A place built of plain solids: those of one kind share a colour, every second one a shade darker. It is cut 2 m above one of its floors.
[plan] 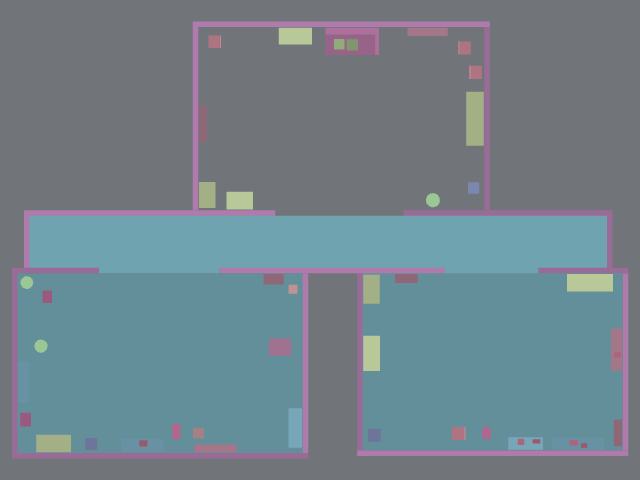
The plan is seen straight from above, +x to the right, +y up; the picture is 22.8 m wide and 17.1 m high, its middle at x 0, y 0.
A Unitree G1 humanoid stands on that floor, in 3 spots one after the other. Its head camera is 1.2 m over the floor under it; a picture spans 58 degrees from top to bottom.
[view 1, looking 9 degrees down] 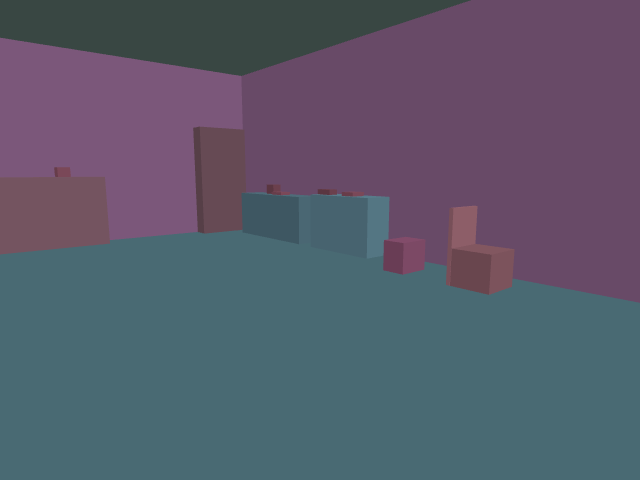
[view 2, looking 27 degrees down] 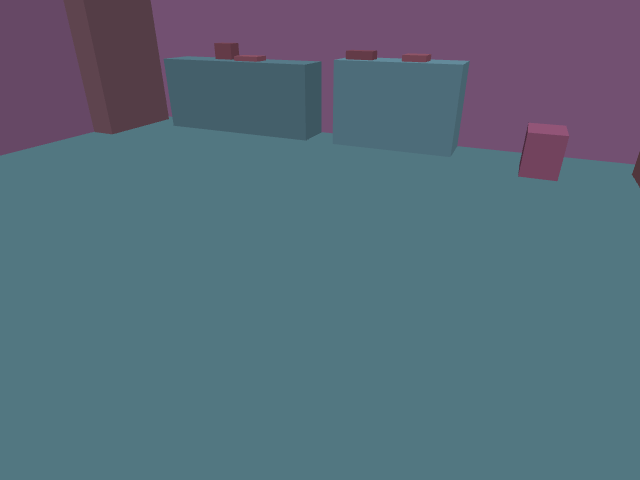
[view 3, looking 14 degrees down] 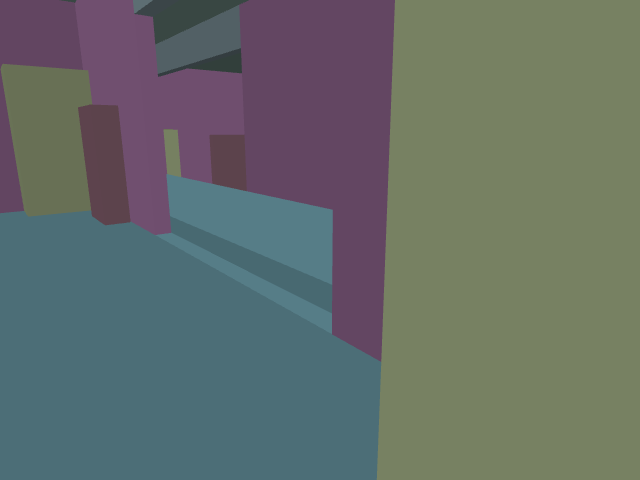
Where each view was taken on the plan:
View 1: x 2.60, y -2.74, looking -40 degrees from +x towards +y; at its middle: sideboard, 6.75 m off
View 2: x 6.19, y -2.74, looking -66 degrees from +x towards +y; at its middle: floor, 2.64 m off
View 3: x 9.65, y -2.74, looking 142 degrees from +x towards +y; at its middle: floor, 4.11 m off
